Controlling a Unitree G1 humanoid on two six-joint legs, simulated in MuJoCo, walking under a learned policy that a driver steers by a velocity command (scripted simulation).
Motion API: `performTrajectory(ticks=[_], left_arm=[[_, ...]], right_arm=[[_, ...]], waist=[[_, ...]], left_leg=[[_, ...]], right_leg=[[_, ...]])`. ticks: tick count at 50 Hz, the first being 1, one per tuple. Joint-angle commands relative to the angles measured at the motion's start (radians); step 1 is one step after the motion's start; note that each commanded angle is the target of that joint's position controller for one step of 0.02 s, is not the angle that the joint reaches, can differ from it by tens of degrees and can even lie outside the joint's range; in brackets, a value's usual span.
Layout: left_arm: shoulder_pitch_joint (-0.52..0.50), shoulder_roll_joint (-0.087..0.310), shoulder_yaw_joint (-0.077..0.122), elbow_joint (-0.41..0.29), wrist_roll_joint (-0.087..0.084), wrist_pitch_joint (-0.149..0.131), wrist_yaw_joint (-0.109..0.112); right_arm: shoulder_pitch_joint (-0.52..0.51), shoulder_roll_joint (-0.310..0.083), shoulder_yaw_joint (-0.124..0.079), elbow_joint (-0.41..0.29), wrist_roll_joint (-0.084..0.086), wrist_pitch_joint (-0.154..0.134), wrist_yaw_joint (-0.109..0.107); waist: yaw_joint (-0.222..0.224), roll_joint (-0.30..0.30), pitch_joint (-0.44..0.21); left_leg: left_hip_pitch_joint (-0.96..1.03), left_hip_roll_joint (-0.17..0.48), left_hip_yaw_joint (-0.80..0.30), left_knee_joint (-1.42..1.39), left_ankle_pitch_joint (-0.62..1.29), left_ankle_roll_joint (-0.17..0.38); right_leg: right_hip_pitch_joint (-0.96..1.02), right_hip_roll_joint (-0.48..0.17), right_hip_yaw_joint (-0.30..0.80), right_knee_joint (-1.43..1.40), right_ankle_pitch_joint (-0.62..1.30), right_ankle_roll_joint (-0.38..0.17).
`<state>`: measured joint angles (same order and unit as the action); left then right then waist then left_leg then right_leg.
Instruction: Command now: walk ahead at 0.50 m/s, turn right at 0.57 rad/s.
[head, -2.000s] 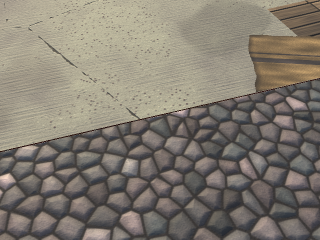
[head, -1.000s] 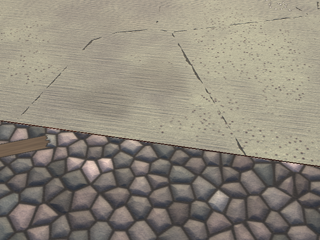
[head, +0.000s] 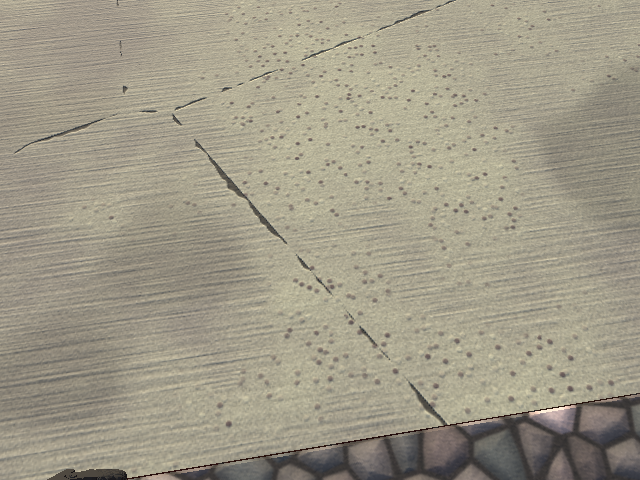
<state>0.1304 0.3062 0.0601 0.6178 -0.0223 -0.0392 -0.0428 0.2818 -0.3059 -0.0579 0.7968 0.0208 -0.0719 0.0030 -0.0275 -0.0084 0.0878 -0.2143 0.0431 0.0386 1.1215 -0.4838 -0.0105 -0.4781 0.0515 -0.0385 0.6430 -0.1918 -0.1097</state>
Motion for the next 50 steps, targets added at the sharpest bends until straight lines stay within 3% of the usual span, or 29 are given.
performTrajectory(ticks=[1,2,3,5,7,10,12,14,17,18,19,20,21,22,23,24,26,28,30,32,34,35,36,37,38,39,43,50], left_arm=[[0.175,0.156,0.050,-0.025,0.004,-0.024,0.009],[0.125,0.127,0.040,-0.039,0.013,-0.026,0.013],[0.099,0.120,0.035,-0.051,0.022,-0.026,0.017],[0.094,0.130,0.038,-0.042,0.018,-0.031,0.026],[0.117,0.152,0.044,-0.025,0.014,-0.030,0.040],[0.141,0.166,0.050,-0.004,0.008,-0.015,0.056],[0.185,0.179,0.056,0.017,0.005,0.001,0.064],[0.204,0.174,0.057,0.029,-0.001,0.014,0.070],[0.165,0.138,0.049,0.022,0.006,0.022,0.081],[0.143,0.114,0.042,0.015,0.006,0.023,0.081],[0.166,0.061,0.023,-0.001,0.020,0.019,0.079],[0.347,0.004,0.004,0.017,0.021,0.016,0.077],[0.438,0.086,0.011,0.040,0.009,0.018,0.072],[0.350,0.151,0.030,0.052,-0.002,0.034,0.075],[0.256,0.163,0.035,0.040,0.000,0.052,0.083],[0.204,0.155,0.035,0.032,0.009,0.069,0.090],[0.195,0.094,0.020,0.027,0.014,0.088,0.088],[0.202,0.047,0.005,0.039,0.022,0.081,0.088],[0.188,0.045,0.000,0.047,0.025,0.075,0.085],[0.189,0.053,0.004,0.061,0.024,0.078,0.080],[0.166,0.050,0.001,0.062,0.038,0.080,0.074],[0.139,0.076,0.002,0.042,0.052,0.079,0.075],[0.107,0.140,0.017,0.040,0.049,0.080,0.077],[0.102,0.101,0.012,0.050,0.046,0.075,0.072],[0.093,0.064,0.000,0.051,0.050,0.066,0.070],[0.085,0.054,-0.003,0.054,0.053,0.057,0.068],[0.105,0.055,-0.005,0.064,0.040,0.030,0.069],[0.121,0.063,-0.001,0.078,0.036,0.033,0.077]], right_arm=[[-0.098,-0.128,-0.016,-0.147,0.004,-0.068,0.003],[-0.081,-0.137,-0.023,-0.138,-0.017,-0.061,-0.002],[-0.062,-0.137,-0.026,-0.132,-0.023,-0.049,0.000],[-0.048,-0.111,-0.021,-0.125,-0.035,-0.030,-0.001],[-0.102,-0.085,-0.011,-0.142,-0.039,-0.020,-0.004],[-0.225,-0.053,0.005,-0.170,-0.039,-0.023,-0.001],[-0.278,-0.056,0.005,-0.184,-0.033,-0.029,0.008],[-0.284,-0.079,-0.005,-0.189,-0.024,-0.031,0.016],[-0.204,-0.114,-0.024,-0.165,-0.031,-0.038,0.023],[-0.149,-0.118,-0.029,-0.150,-0.042,-0.045,0.020],[-0.094,-0.159,-0.035,-0.155,-0.063,-0.051,0.014],[-0.067,-0.197,-0.037,-0.157,-0.085,-0.040,0.010],[-0.034,-0.168,-0.038,-0.139,-0.047,-0.023,0.019],[-0.079,-0.116,-0.023,-0.158,-0.031,-0.013,0.020],[-0.125,-0.081,-0.009,-0.163,-0.035,-0.002,0.020],[-0.170,-0.048,0.008,-0.162,-0.037,0.007,0.021],[-0.220,-0.045,0.013,-0.143,-0.046,0.018,0.020],[-0.222,-0.063,0.005,-0.127,-0.048,0.023,0.016],[-0.199,-0.082,-0.001,-0.111,-0.037,0.029,0.011],[-0.209,-0.088,0.000,-0.105,-0.025,0.038,0.008],[-0.204,-0.061,0.014,-0.093,-0.021,0.043,0.009],[-0.180,-0.040,0.024,-0.081,-0.029,0.039,0.013],[-0.144,-0.046,0.021,-0.080,-0.040,0.036,0.017],[-0.174,-0.048,0.021,-0.077,-0.046,0.037,0.017],[-0.187,-0.043,0.022,-0.077,-0.044,0.038,0.015],[-0.180,-0.036,0.023,-0.069,-0.040,0.039,0.012],[-0.150,-0.038,0.022,-0.040,-0.037,0.039,0.007],[-0.167,-0.056,0.017,0.000,-0.021,0.051,0.002]], waist=[[0.081,0.015,-0.185],[0.044,-0.001,-0.151],[0.019,-0.023,-0.140],[0.004,-0.023,-0.132],[0.015,-0.022,-0.104],[0.057,-0.055,-0.072],[0.085,-0.073,-0.094],[0.082,-0.092,-0.114],[0.036,-0.125,-0.146],[0.003,-0.114,-0.169],[-0.010,-0.028,-0.271],[0.057,0.234,-0.386],[0.061,0.275,-0.471],[0.029,0.162,-0.375],[0.019,0.099,-0.301],[0.024,0.077,-0.233],[0.062,0.135,-0.160],[0.059,0.168,-0.171],[0.043,0.165,-0.214],[0.053,0.149,-0.218],[0.063,0.125,-0.179],[0.053,0.083,-0.164],[0.001,-0.027,-0.119],[0.018,-0.058,-0.095],[0.020,-0.062,-0.077],[0.016,-0.070,-0.070],[0.016,-0.047,-0.095],[0.030,-0.001,-0.106]], left_leg=[[-0.554,0.042,-0.127,0.127,0.098,0.023],[-0.478,0.069,-0.130,0.057,0.140,0.014],[-0.421,0.076,-0.130,0.031,0.165,0.003],[-0.382,0.071,-0.107,-0.040,0.197,-0.033],[-0.386,0.056,-0.092,-0.156,0.284,-0.064],[-0.316,-0.002,-0.074,-0.415,0.479,-0.076],[-0.247,-0.056,-0.062,-0.517,0.571,-0.074],[-0.222,-0.072,-0.094,-0.576,0.564,-0.060],[-0.171,-0.052,-0.114,-0.635,0.535,-0.008],[-0.083,-0.039,-0.094,-0.695,0.620,0.017],[0.105,0.082,-0.181,-0.668,0.894,0.068],[0.400,0.337,-0.486,-0.630,1.211,0.252],[0.433,0.410,-0.698,-0.673,0.966,0.333],[0.348,0.350,-0.620,-0.709,0.750,0.300],[0.257,0.292,-0.513,-0.732,0.617,0.256],[0.152,0.245,-0.436,-0.759,0.550,0.233],[-0.024,0.160,-0.310,-0.816,0.500,0.198],[-0.047,0.130,-0.240,-0.814,0.596,0.207],[-0.010,0.152,-0.244,-0.800,0.616,0.228],[-0.028,0.155,-0.245,-0.796,0.479,0.222],[-0.113,0.118,-0.228,-0.806,0.248,0.163],[-0.163,0.094,-0.212,-0.795,0.134,0.106],[-0.167,0.019,-0.138,-0.778,0.045,0.055],[-0.099,-0.011,-0.093,-0.744,0.085,0.024],[-0.067,-0.015,-0.089,-0.720,0.131,0.017],[-0.048,-0.012,-0.088,-0.703,0.170,0.024],[-0.022,-0.011,-0.082,-0.668,0.322,0.040],[-0.026,-0.009,-0.094,-0.635,0.445,0.043]], right_leg=[[0.571,-0.295,0.546,-0.356,0.003,-0.206],[0.458,-0.260,0.467,-0.370,0.115,-0.192],[0.386,-0.238,0.434,-0.391,0.172,-0.190],[0.305,-0.217,0.373,-0.411,0.282,-0.199],[0.249,-0.188,0.315,-0.419,0.305,-0.188],[0.192,-0.120,0.243,-0.373,0.341,-0.125],[0.194,-0.112,0.255,-0.329,0.360,-0.091],[0.244,-0.132,0.317,-0.269,0.328,-0.069],[0.333,-0.160,0.385,-0.132,0.334,-0.031],[0.329,-0.121,0.366,-0.050,0.340,-0.001],[0.272,-0.054,0.321,0.132,0.190,0.042],[0.019,0.080,0.244,0.436,-0.459,0.116],[-0.064,0.051,0.258,0.596,-0.536,0.144],[-0.102,0.014,0.261,0.665,-0.460,0.169],[-0.111,-0.011,0.226,0.655,-0.401,0.181],[-0.093,-0.034,0.213,0.601,-0.370,0.189],[0.043,-0.070,0.162,0.394,-0.323,0.192],[0.141,-0.065,0.108,0.223,-0.316,0.194],[0.205,-0.069,0.099,0.097,-0.230,0.185],[0.279,-0.066,0.085,-0.036,-0.099,0.166],[0.374,-0.066,0.085,-0.186,0.026,0.129],[0.410,-0.127,0.156,-0.207,0.077,0.098],[0.325,-0.157,0.195,-0.197,-0.034,0.056],[0.223,-0.137,0.183,-0.218,-0.190,0.042],[0.182,-0.127,0.178,-0.237,-0.231,0.053],[0.167,-0.122,0.174,-0.241,-0.199,0.068],[0.207,-0.116,0.164,-0.198,-0.012,0.089],[0.263,-0.094,0.128,-0.164,0.083,0.094]])
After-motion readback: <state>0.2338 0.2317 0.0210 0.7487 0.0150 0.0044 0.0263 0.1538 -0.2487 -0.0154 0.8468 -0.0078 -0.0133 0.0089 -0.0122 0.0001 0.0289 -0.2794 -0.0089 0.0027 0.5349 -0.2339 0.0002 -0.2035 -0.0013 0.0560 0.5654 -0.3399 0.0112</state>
